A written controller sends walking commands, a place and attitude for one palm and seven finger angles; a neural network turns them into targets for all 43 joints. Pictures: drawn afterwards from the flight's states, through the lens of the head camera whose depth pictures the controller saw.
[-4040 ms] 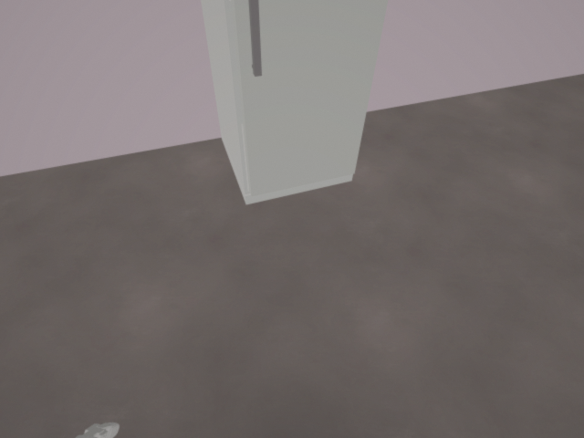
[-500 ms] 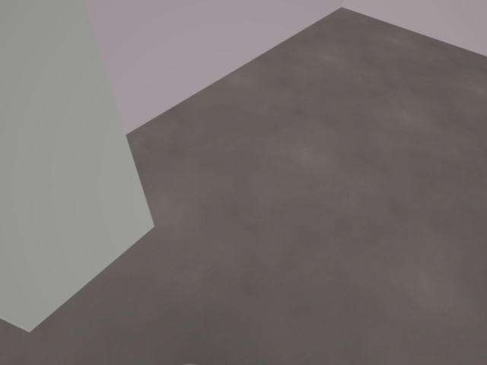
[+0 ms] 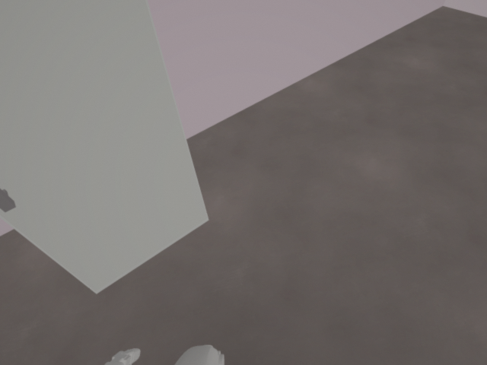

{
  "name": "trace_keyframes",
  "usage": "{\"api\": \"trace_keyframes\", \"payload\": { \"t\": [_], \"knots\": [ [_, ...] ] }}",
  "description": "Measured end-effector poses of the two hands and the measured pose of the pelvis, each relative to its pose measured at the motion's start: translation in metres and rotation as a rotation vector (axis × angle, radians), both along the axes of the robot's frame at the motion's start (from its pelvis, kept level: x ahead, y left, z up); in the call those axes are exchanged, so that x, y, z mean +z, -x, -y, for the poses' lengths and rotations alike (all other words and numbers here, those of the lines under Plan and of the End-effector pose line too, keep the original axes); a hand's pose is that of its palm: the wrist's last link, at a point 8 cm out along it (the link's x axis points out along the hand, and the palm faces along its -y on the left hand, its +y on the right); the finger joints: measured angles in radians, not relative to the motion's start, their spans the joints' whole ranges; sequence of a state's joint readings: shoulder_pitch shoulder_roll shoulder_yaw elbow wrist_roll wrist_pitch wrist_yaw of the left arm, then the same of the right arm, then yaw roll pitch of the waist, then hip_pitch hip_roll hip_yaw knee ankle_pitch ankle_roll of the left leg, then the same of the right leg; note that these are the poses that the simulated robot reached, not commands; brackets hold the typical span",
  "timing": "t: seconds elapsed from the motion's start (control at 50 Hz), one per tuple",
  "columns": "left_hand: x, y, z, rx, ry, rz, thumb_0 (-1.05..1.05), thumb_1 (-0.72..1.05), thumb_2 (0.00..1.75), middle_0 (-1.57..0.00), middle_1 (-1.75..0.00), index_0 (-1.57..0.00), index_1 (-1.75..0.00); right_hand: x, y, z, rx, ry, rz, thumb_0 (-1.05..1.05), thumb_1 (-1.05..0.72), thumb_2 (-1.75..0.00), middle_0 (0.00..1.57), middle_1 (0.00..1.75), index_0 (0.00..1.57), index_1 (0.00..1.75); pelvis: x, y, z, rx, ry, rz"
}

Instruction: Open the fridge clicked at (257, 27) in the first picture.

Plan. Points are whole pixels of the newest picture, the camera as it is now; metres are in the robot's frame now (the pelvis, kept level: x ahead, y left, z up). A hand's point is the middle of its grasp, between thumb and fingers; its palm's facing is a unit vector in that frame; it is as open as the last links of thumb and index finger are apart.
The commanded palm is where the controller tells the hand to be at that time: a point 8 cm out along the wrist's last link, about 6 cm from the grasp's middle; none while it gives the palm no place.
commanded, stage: turn to face it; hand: left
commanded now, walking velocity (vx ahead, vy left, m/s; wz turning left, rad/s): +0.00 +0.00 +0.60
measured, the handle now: out of the picture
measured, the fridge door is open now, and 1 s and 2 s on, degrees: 0 0 0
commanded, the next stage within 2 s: take the last steps up to it in 0.96 s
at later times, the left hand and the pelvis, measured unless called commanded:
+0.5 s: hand out of the picture -0.01 +0.27 -0.16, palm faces +0.34 -0.89 -0.29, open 7.4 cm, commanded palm none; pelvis -0.02 +0.03 +0.00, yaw +18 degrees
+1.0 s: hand out of the picture -0.08 +0.17 -0.15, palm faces +0.56 -0.79 -0.25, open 7.4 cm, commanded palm none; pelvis -0.03 -0.02 +0.00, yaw +33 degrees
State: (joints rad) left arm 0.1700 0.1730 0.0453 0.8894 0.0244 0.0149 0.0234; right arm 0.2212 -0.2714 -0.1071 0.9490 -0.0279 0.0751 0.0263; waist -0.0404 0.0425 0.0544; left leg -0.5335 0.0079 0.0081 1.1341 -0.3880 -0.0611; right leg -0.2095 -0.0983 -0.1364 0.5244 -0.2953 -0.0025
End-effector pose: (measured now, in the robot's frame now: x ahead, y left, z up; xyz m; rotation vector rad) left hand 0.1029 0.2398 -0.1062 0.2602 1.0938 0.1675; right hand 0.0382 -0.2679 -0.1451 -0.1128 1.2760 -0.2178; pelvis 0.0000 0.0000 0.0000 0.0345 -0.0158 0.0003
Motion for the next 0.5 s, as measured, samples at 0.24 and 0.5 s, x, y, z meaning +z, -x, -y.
{"api": "trace_keyframes", "payload": {
  "t": [0.24, 0.5],
  "knots": [
    [-0.042, 0.108, -0.039, 0.244, 0.067, -0.139, 0.01, 0.9, 0.9, -0.21, -0.3, -0.21, -0.3, 0.013, -0.096, -0.042, 0.292, 0.063, 0.096, 0.01, -0.91, -0.9, 0.2, 0.3, 0.2, 0.3, -0.015, 0.008, -0.024, 0.174, 0.025, -0.014],
    [-0.022, 0.139, -0.071, 0.394, 0.025, -0.122, 0.01, 0.91, 0.9, -0.2, -0.3, -0.2, -0.3, 0.021, -0.109, -0.081, 0.436, 0.04, 0.102, 0.0, -0.91, -0.9, 0.2, 0.3, 0.2, 0.3, -0.002, 0.017, -0.027, 0.308, 0.04, -0.015]
  ]
}}
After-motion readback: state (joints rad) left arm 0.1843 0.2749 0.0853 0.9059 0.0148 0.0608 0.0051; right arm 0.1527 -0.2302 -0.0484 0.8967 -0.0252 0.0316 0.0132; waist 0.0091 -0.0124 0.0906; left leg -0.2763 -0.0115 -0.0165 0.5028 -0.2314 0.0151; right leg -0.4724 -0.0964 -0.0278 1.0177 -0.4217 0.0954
